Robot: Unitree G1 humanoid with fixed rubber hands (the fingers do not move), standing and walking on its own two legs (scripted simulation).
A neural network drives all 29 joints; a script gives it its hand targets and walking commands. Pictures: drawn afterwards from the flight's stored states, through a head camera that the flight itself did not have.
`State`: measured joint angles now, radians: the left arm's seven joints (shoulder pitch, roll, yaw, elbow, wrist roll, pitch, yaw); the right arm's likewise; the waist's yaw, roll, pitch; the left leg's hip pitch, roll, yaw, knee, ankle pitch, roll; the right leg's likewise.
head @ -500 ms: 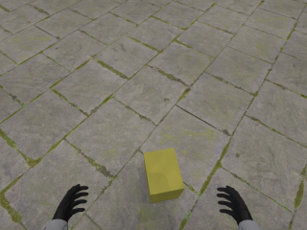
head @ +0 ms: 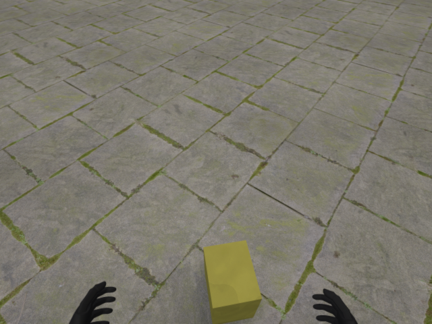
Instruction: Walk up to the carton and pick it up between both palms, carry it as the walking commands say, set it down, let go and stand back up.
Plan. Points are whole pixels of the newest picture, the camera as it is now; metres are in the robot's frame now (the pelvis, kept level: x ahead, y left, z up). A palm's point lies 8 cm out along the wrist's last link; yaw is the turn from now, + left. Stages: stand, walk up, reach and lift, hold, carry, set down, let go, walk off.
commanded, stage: stand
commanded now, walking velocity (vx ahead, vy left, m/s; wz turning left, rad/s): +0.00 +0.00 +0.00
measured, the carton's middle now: (229, 283) +0.42 -0.06 -0.64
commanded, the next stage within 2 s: none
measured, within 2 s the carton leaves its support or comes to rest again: neither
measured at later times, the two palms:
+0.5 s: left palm out of the picture +0.11 +0.29 -0.09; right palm out of the picture +0.12 -0.28 -0.10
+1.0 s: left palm out of the picture +0.08 +0.29 -0.09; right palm out of the picture +0.08 -0.30 -0.11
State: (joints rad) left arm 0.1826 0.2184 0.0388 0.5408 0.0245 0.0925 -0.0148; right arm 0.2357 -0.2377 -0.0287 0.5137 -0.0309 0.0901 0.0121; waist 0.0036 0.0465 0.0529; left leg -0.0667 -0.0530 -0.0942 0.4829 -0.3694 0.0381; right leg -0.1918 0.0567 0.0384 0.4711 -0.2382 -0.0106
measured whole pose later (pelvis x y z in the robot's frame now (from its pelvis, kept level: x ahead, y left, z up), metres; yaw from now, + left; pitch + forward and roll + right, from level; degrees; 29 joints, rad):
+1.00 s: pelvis +0.00 -0.01 +0.01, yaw +1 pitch -3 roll +0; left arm 0.15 0.32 0.04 0.97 0.02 0.00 0.02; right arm 0.23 -0.36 -0.01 0.90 -0.03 -0.01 -0.03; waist 0.01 0.04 0.03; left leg -0.02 -0.06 -0.11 0.38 -0.30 0.04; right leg -0.16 0.04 0.03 0.41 -0.21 -0.02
